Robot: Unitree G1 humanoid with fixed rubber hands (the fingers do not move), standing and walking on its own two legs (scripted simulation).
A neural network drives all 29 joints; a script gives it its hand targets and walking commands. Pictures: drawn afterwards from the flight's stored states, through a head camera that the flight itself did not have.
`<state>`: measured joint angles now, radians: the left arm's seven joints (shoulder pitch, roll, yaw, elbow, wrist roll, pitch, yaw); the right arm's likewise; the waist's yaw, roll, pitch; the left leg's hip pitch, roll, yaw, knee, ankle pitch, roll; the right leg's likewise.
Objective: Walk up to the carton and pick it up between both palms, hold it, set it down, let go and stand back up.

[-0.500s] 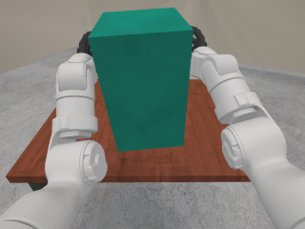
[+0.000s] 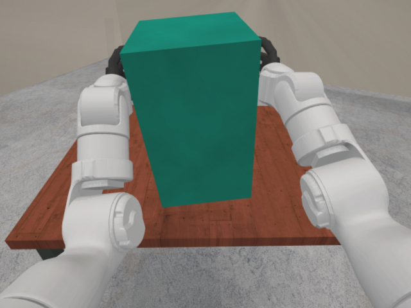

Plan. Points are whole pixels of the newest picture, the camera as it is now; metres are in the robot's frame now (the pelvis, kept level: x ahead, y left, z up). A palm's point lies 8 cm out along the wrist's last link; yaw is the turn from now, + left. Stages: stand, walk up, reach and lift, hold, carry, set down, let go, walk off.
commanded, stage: hold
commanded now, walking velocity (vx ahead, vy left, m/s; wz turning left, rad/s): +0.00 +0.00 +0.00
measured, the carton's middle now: (197, 112) +0.36 +0.00 +0.26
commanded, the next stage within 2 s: none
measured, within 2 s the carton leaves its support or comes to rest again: neither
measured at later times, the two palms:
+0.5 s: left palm (116, 84) +0.37 +0.13 +0.32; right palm (270, 75) +0.37 -0.13 +0.33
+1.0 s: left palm (116, 84) +0.37 +0.13 +0.32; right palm (269, 75) +0.37 -0.13 +0.33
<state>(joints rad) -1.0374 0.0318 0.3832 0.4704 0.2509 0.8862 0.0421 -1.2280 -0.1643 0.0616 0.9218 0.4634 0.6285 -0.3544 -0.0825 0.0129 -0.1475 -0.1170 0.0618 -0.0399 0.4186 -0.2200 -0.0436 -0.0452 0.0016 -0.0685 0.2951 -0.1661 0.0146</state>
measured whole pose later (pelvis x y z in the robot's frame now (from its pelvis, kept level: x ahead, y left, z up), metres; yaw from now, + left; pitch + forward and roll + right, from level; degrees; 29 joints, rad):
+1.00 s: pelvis +0.00 +0.00 +0.00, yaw +0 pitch -4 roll -2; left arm -1.06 0.04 0.39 0.51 0.24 0.87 0.05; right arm -1.25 -0.16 0.05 0.95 0.46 0.62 -0.35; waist -0.08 0.01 -0.17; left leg -0.14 0.06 -0.04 0.41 -0.21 -0.05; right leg -0.07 0.00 -0.07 0.30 -0.16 0.01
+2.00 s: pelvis +0.00 +0.00 +0.00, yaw +0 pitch -4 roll -2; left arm -1.07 0.05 0.40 0.52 0.23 0.85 0.05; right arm -1.26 -0.15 0.04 0.97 0.45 0.61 -0.35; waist -0.08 0.00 -0.17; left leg -0.14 0.06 -0.05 0.41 -0.21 -0.05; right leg -0.06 0.00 -0.07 0.29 -0.16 0.01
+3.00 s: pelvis -0.01 +0.00 +0.00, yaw +0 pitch -4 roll -2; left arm -1.07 0.04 0.41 0.53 0.23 0.84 0.06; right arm -1.25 -0.15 0.05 0.98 0.46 0.61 -0.35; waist -0.07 0.01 -0.17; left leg -0.14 0.06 -0.05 0.41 -0.20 -0.05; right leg -0.08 0.00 -0.07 0.30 -0.16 0.01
